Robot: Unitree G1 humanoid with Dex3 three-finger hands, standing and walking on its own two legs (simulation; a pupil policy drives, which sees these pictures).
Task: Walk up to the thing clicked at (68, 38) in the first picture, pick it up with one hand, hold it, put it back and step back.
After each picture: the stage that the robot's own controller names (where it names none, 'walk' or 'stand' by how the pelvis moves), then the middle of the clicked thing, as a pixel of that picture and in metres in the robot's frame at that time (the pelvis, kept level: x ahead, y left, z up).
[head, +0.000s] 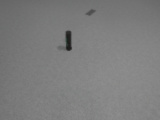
stand; (68, 41) +1.45 +0.16 -0.65
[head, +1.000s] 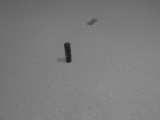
walk; (68, 53) +1.33 +0.27 -0.64
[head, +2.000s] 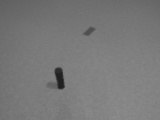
walk; (59, 79) +0.89 +0.25 -0.65
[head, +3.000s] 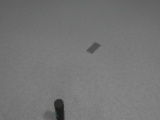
walk; (59, 111) +0.59 +0.18 -0.64
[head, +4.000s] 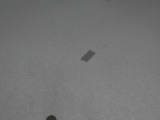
stand; out of the picture +0.48 +0.18 -0.65
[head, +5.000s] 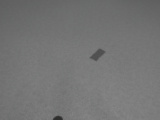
stand; out of the picture +0.45 +0.15 -0.65
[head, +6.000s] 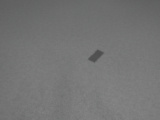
stand; out of the picture +0.41 +0.16 -0.65
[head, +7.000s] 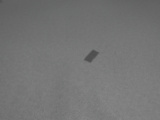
stand; out of the picture +0.43 +0.17 -0.66
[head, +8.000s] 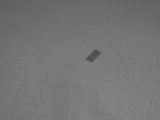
stand; out of the picture +0.43 +0.17 -0.66
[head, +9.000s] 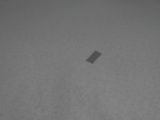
stand; out of the picture +0.43 +0.16 -0.66
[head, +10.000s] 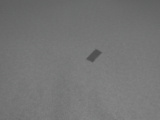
go down; out of the picture +0.43 +0.16 -0.66
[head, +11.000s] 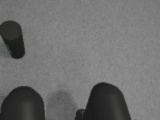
go down; (14, 43) +0.51 +0.21 -0.26
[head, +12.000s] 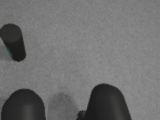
close in; (15, 45) +0.51 +0.22 -0.26
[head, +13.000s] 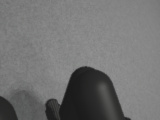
close in; out of the picture +0.49 +0.28 -0.17
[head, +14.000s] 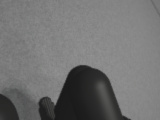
lift; out of the picture +0.48 +0.28 -0.17
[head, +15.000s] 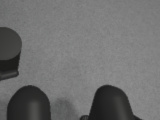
lift; (6, 58) +0.38 +0.24 -0.04
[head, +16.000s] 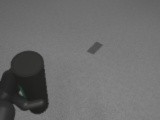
hold; (34, 88) +0.31 +0.15 +0.10
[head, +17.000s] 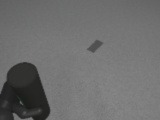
hold; (33, 97) +0.30 +0.16 +0.05
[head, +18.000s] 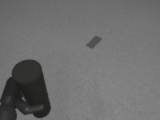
hold; (35, 93) +0.31 +0.15 +0.04
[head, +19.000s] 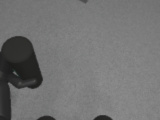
crouch; (27, 68) +0.40 +0.17 -0.01
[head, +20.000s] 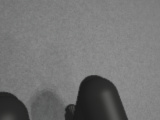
lower; out of the picture +0.50 +0.23 -0.08
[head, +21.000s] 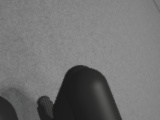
lower; out of the picture +0.47 +0.28 -0.17
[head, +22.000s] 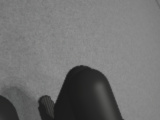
lower; out of the picture +0.47 +0.29 -0.17
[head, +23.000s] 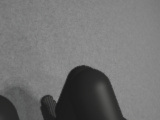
lower; out of the picture +0.46 +0.29 -0.17
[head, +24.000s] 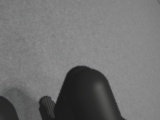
rest; out of the picture +0.47 +0.29 -0.17
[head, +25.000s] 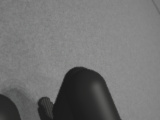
open; out of the picture +0.47 +0.26 -0.19
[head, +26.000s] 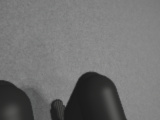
stand; out of the picture +0.47 +0.24 -0.20
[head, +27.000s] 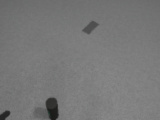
stand; (52, 109) +0.44 +0.14 -0.54
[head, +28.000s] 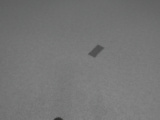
stand; out of the picture +0.43 +0.13 -0.60
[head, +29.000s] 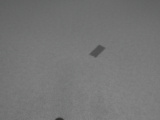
stand; out of the picture +0.43 +0.13 -0.60
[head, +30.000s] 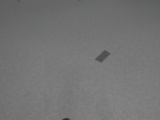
stand; out of the picture +0.46 +0.12 -0.65
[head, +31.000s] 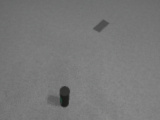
walk; (64, 97) +0.52 +0.09 -0.63
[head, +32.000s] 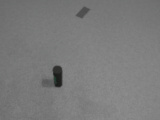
walk; (57, 77) +0.68 +0.15 -0.63
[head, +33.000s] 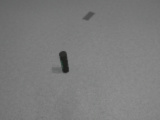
walk; (64, 62) +0.98 +0.25 -0.63
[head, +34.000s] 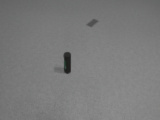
stand; (67, 63) +1.06 +0.14 -0.65
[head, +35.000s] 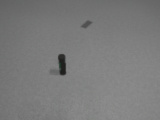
stand; (62, 65) +1.08 +0.19 -0.66
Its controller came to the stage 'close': yes
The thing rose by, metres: 0.70
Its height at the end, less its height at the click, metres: +0.00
